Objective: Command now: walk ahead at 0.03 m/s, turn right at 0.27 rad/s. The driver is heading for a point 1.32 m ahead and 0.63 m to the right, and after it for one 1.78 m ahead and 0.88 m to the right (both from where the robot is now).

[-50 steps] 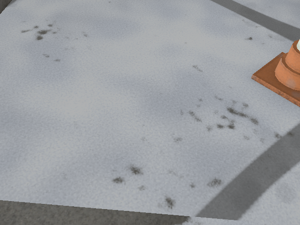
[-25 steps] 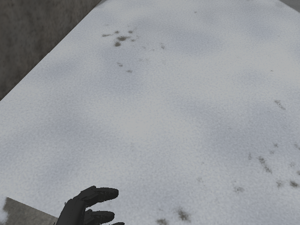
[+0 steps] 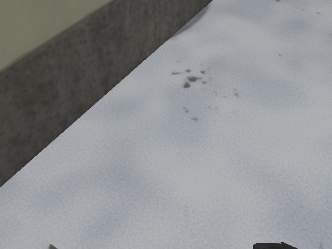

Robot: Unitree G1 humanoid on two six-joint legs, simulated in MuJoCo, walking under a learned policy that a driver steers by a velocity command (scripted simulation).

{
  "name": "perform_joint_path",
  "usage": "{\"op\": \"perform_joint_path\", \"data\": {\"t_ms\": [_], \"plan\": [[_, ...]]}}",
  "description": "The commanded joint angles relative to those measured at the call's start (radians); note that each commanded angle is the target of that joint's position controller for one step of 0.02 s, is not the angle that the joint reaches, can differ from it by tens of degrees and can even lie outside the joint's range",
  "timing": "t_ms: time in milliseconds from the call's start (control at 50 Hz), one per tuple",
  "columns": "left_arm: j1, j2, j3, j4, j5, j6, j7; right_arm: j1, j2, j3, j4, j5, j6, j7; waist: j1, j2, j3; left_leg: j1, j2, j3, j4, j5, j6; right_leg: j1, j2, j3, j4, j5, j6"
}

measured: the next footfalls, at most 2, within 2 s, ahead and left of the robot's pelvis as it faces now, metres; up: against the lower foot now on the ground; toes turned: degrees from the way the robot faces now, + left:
left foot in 0.58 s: +0.12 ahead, +0.05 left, +0.00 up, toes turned -21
right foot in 1.10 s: -0.05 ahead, -0.18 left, +0.00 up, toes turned -41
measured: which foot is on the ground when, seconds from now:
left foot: down 0.00-0.22, up 0.24-0.56, down 0.58-1.00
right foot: down 0.00-0.58, up 0.60-1.00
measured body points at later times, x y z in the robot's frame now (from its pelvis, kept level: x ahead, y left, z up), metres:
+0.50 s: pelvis +0.01 -0.03 +0.02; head +0.04 -0.04 +0.47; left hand +0.23 +0.19 -0.07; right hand +0.17 -0.31 -0.06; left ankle +0.07 +0.08 -0.68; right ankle +0.00 -0.15 -0.71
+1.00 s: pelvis +0.00 -0.02 +0.02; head +0.03 -0.03 +0.47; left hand +0.29 +0.09 -0.07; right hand -0.02 -0.32 -0.07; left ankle +0.08 +0.06 -0.71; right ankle -0.09 -0.16 -0.66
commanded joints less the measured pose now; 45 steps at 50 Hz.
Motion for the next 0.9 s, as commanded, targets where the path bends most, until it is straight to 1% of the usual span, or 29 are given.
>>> {"op": "perform_joint_path", "data": {"t_ms": [20,60,80,160,220,240,260,280,300,340,360,380,420,500,520,540,560,580,600,620,640,660,680,700,740,800,840,860,900], "plan": [[-0.003,0.132,0.038,-0.081,0.017,0.031,0.004,-0.082,-0.196,-0.066,-0.114,0.018,0.011,-0.049,-0.027,-0.031,-0.081,0.230,0.086,-0.137,-0.217,0.119,0.059,-0.057,0.015,0.008,-0.110,0.303,-0.059],[-0.049,0.149,0.056,-0.120,0.004,0.032,0.010,-0.035,-0.178,-0.069,-0.106,0.006,0.006,-0.071,-0.048,-0.066,-0.088,0.267,0.085,-0.120,-0.188,0.197,0.066,-0.070,0.017,0.031,-0.079,0.341,-0.062],[-0.033,0.132,0.060,-0.129,0.001,0.031,0.009,0.008,-0.164,-0.070,-0.105,0.010,0.008,-0.073,-0.065,-0.053,-0.125,0.320,0.105,-0.127,-0.186,0.206,0.082,-0.096,0.025,0.030,-0.054,0.333,-0.060],[-0.077,0.104,0.075,-0.185,-0.001,0.040,0.006,0.040,-0.173,-0.093,-0.096,0.002,0.018,-0.089,-0.068,0.032,-0.099,0.293,0.179,-0.137,-0.238,0.149,0.098,-0.124,0.036,0.027,0.005,0.260,-0.073],[-0.038,0.127,0.098,-0.194,0.009,0.047,0.006,0.019,-0.137,-0.102,-0.101,-0.004,0.017,-0.089,-0.052,-0.054,-0.061,0.150,0.085,0.009,-0.122,-0.022,0.010,-0.016,0.017,0.127,-0.107,0.354,-0.139],[0.000,0.171,0.111,-0.195,0.012,0.050,0.007,-0.006,-0.122,-0.103,-0.112,0.002,0.012,-0.090,-0.038,-0.160,-0.043,0.039,0.021,0.064,0.024,-0.046,-0.038,0.063,-0.034,0.248,-0.199,0.431,-0.191],[0.054,0.235,0.137,-0.192,0.015,0.054,0.011,-0.088,-0.111,-0.095,-0.149,-0.013,0.006,-0.083,0.013,-0.273,-0.047,-0.143,-0.042,0.046,0.199,-0.196,-0.078,0.172,-0.094,0.412,-0.308,0.439,-0.271],[0.088,0.260,0.150,-0.200,0.023,0.040,0.010,-0.121,-0.129,-0.099,-0.165,-0.011,0.003,-0.072,0.050,-0.256,-0.061,-0.304,-0.046,-0.076,0.396,-0.356,-0.085,0.266,-0.171,0.544,-0.368,0.458,-0.339],[0.062,0.275,0.155,-0.219,0.023,0.027,0.018,-0.070,-0.129,-0.102,-0.142,-0.006,-0.003,-0.061,0.034,-0.204,-0.097,-0.351,-0.022,-0.155,0.488,-0.326,-0.092,0.310,-0.191,0.546,-0.364,0.474,-0.347],[-0.021,0.214,0.143,-0.237,-0.008,0.028,0.038,-0.036,-0.132,-0.100,-0.135,-0.006,-0.022,-0.055,-0.006,-0.118,-0.112,-0.354,0.000,-0.181,0.492,-0.266,-0.092,0.317,-0.169,0.488,-0.337,0.511,-0.312],[-0.069,0.192,0.133,-0.240,-0.016,0.051,0.043,-0.053,-0.128,-0.090,-0.153,-0.008,-0.033,-0.055,-0.018,-0.089,-0.124,-0.321,-0.005,-0.166,0.443,-0.247,-0.090,0.301,-0.132,0.456,-0.332,0.511,-0.285],[-0.090,0.202,0.134,-0.230,-0.021,0.062,0.049,-0.066,-0.100,-0.081,-0.169,0.001,-0.034,-0.058,-0.032,-0.090,-0.112,-0.268,-0.022,-0.133,0.348,-0.228,-0.089,0.275,-0.094,0.405,-0.317,0.524,-0.261],[-0.100,0.203,0.134,-0.236,-0.009,0.064,0.058,-0.070,-0.101,-0.073,-0.185,-0.005,-0.036,-0.064,-0.026,-0.099,-0.130,-0.183,-0.050,-0.122,0.268,-0.171,-0.080,0.244,-0.061,0.392,-0.300,0.599,-0.247],[-0.097,0.192,0.129,-0.230,-0.022,0.065,0.025,0.025,-0.112,-0.060,-0.173,-0.004,-0.037,-0.058,-0.055,-0.140,-0.151,-0.020,-0.089,-0.144,0.053,-0.125,-0.049,0.196,-0.055,0.461,-0.299,0.516,-0.266],[-0.104,0.180,0.131,-0.236,-0.033,0.067,0.017,0.036,-0.123,-0.065,-0.165,-0.003,-0.040,-0.067,-0.066,-0.183,-0.122,0.032,-0.107,-0.117,-0.045,-0.071,-0.042,0.174,-0.037,0.464,-0.296,0.507,-0.257],[-0.113,0.184,0.135,-0.237,-0.038,0.067,0.015,0.071,-0.124,-0.069,-0.158,-0.018,-0.044,-0.071,-0.089,-0.175,-0.112,0.129,-0.108,-0.116,-0.142,0.036,-0.031,0.136,-0.026,0.480,-0.288,0.457,-0.237],[-0.129,0.166,0.129,-0.256,-0.048,0.066,0.008,0.078,-0.144,-0.081,-0.168,-0.019,-0.045,-0.071,-0.109,-0.152,-0.095,0.224,-0.072,-0.151,-0.261,0.122,-0.006,0.082,0.001,0.488,-0.260,0.350,-0.198],[-0.119,0.107,0.113,-0.262,-0.053,0.060,0.002,0.072,-0.212,-0.102,-0.175,-0.039,-0.042,-0.075,-0.085,0.007,-0.087,0.327,0.122,-0.309,-0.326,0.336,0.040,-0.034,0.084,0.353,-0.050,0.087,-0.117],[-0.075,0.124,0.117,-0.261,-0.047,0.051,0.007,0.054,-0.275,-0.117,-0.177,-0.057,-0.022,-0.080,-0.037,0.293,-0.070,0.353,0.323,-0.544,-0.405,0.476,0.180,-0.246,0.199,0.166,0.133,-0.255,-0.038],[-0.032,0.254,0.163,-0.236,-0.037,0.045,0.016,0.075,-0.225,-0.116,-0.207,-0.052,-0.034,-0.070,-0.049,0.294,-0.115,0.305,0.409,-0.644,-0.433,0.410,0.278,-0.240,0.127,0.154,0.397,-0.340,0.023],[-0.045,0.277,0.177,-0.221,-0.041,0.051,0.026,0.033,-0.169,-0.097,-0.221,-0.060,-0.042,-0.062,-0.039,0.159,-0.060,0.259,0.344,-0.561,-0.425,0.249,0.274,-0.254,0.112,0.164,0.530,-0.270,0.046],[-0.045,0.246,0.174,-0.210,-0.034,0.058,0.029,-0.003,-0.150,-0.095,-0.224,-0.049,-0.038,-0.064,-0.015,0.095,-0.020,0.229,0.274,-0.475,-0.441,0.028,0.223,-0.280,0.092,0.156,0.591,-0.201,0.058],[-0.047,0.223,0.169,-0.207,-0.025,0.066,0.033,-0.033,-0.149,-0.091,-0.227,-0.035,-0.040,-0.071,-0.008,0.085,-0.003,0.222,0.231,-0.412,-0.449,-0.052,0.181,-0.306,0.075,0.158,0.631,-0.144,0.059],[-0.044,0.189,0.162,-0.207,-0.020,0.077,0.027,-0.039,-0.156,-0.092,-0.215,-0.031,-0.043,-0.082,-0.005,0.094,0.019,0.190,0.210,-0.349,-0.467,-0.057,0.163,-0.302,0.069,0.146,0.665,-0.104,0.055],[-0.053,0.176,0.157,-0.195,-0.025,0.076,0.022,-0.011,-0.146,-0.085,-0.200,-0.044,-0.043,-0.090,-0.031,0.111,0.000,0.210,0.170,-0.251,-0.470,-0.002,0.177,-0.285,0.078,0.106,0.699,-0.026,0.070],[-0.081,0.169,0.152,-0.189,-0.024,0.066,0.024,0.037,-0.127,-0.081,-0.188,-0.049,-0.048,-0.100,-0.071,0.121,-0.026,0.327,0.181,-0.190,-0.454,0.071,0.214,-0.311,0.052,0.100,0.609,0.015,0.094],[-0.105,0.120,0.129,-0.203,-0.018,0.064,0.019,0.104,-0.158,-0.094,-0.158,-0.050,-0.039,-0.108,-0.102,0.131,-0.023,0.401,0.206,-0.182,-0.451,0.114,0.237,-0.315,0.029,0.099,0.478,-0.029,0.096],[-0.137,0.131,0.134,-0.202,-0.030,0.068,0.018,0.123,-0.183,-0.107,-0.156,-0.051,-0.040,-0.101,-0.122,0.105,-0.026,0.424,0.218,-0.186,-0.435,0.145,0.240,-0.328,-0.001,0.090,0.410,-0.027,0.089],[-0.144,0.113,0.123,-0.215,-0.027,0.070,0.008,0.117,-0.217,-0.122,-0.148,-0.039,-0.039,-0.091,-0.122,0.135,-0.032,0.411,0.260,-0.192,-0.452,0.124,0.259,-0.285,-0.027,0.066,0.310,-0.086,0.078]]}}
